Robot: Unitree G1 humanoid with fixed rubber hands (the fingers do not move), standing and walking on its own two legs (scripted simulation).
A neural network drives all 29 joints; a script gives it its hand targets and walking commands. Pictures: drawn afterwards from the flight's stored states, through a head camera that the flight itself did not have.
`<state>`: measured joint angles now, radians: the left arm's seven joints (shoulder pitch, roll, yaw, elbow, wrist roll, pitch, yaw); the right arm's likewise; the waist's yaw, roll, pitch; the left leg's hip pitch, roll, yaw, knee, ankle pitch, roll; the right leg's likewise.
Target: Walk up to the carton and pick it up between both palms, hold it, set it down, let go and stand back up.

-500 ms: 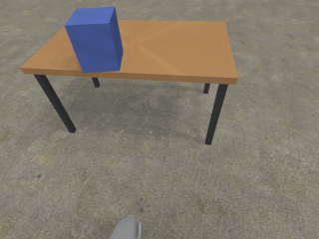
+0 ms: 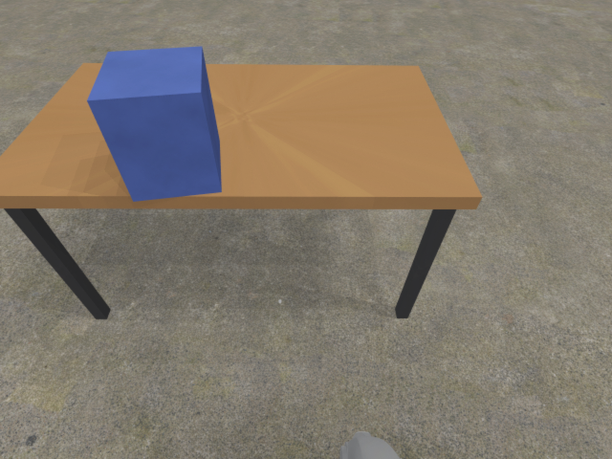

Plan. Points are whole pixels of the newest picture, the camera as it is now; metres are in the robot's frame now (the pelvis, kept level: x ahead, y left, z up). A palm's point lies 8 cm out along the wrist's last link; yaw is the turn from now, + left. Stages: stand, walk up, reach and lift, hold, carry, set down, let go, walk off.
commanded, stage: walk up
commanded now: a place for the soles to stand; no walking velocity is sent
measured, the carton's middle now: (167, 124) +0.81 +0.28 +0.00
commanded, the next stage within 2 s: none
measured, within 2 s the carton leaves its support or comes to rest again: neither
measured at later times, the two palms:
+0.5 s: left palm (8, 453) +0.19 +0.41 -0.13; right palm (380, 380) +0.27 -0.13 -0.12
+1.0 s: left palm (5, 314) +0.39 +0.49 -0.10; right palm (308, 367) +0.31 -0.02 -0.15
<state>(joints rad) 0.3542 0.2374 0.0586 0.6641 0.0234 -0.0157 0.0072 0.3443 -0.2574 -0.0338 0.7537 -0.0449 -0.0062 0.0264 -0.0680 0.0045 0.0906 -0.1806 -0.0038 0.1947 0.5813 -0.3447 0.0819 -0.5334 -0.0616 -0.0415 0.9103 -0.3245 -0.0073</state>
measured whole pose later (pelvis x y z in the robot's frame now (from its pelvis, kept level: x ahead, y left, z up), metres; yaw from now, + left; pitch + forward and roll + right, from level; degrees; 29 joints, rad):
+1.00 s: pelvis +0.29 +0.24 -0.01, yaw -6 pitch -4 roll -1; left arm 0.35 0.19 0.03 0.65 0.06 -0.02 0.07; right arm 0.31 -0.30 -0.02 0.76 -0.05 0.11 0.03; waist -0.01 0.11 0.11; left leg -0.48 0.06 0.04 1.17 -0.52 -0.03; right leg -0.34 -0.03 -0.06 0.73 -0.32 -0.03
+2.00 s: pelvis +0.33 +0.30 +0.00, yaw -8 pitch -1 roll +0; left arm 0.25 0.26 0.01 0.73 0.00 0.05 -0.06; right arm 0.36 -0.28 -0.02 0.67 -0.01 0.01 -0.01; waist 0.00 0.00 0.06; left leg -0.32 0.08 0.05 0.59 -0.24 -0.04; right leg -0.27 -0.01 -0.02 0.63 -0.34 -0.01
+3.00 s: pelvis +0.40 +0.33 +0.00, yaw -8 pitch -2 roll +1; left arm 0.28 0.22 -0.01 0.68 0.00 0.01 0.00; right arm 0.30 -0.26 0.00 0.77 0.00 0.04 0.01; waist -0.02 0.03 0.05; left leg -0.21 0.00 0.09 0.57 -0.33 0.02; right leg -0.25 -0.02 -0.02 0.60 -0.32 0.00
